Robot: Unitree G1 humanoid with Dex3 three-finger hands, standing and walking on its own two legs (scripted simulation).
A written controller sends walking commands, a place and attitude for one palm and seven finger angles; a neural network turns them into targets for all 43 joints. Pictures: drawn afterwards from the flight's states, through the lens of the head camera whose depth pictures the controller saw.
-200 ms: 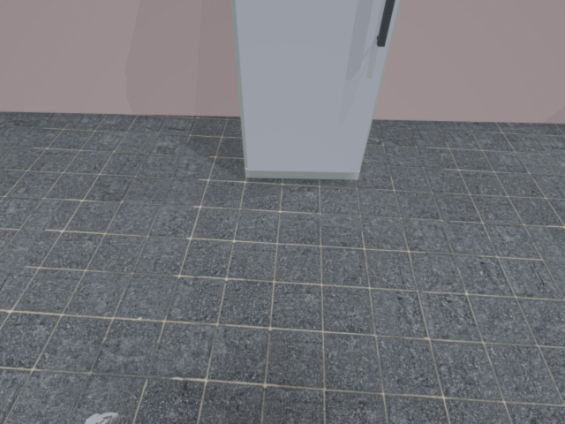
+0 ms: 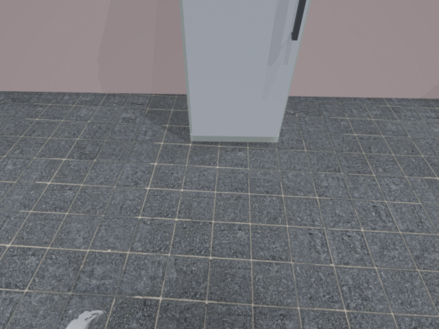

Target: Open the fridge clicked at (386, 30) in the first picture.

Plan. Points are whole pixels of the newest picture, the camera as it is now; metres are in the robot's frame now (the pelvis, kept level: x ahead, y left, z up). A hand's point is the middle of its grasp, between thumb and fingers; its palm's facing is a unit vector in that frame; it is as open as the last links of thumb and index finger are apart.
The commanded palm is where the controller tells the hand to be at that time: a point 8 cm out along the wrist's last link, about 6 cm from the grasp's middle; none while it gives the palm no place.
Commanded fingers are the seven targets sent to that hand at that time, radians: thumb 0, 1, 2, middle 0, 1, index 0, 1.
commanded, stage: stand and wait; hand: right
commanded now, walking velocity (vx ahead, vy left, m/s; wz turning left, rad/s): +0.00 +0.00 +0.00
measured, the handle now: out of the picture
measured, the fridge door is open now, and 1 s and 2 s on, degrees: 0 0 0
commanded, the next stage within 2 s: look at it before walking up in 0.62 s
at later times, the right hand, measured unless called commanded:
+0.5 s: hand out of the picture +0.07 -0.24 -0.15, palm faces -0.03 +0.94 -0.33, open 7.3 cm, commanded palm none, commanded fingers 0.00 -0.90 -0.90 0.20 0.30 0.20 0.30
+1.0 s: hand out of the picture +0.06 -0.24 -0.15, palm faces -0.05 +0.95 -0.32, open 7.3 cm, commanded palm none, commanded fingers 0.00 -0.90 -0.90 0.20 0.30 0.20 0.30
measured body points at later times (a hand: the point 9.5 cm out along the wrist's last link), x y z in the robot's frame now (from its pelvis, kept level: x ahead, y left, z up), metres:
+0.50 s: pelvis -0.01 +0.01 +0.00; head -0.01 +0.00 +0.45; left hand +0.07 +0.30 -0.12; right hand +0.07 -0.29 -0.13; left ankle -0.01 +0.13 -0.74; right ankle -0.01 -0.12 -0.74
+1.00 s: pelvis -0.01 +0.00 +0.01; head -0.01 +0.00 +0.46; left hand +0.06 +0.30 -0.13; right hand +0.06 -0.29 -0.13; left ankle -0.01 +0.13 -0.74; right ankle -0.01 -0.12 -0.74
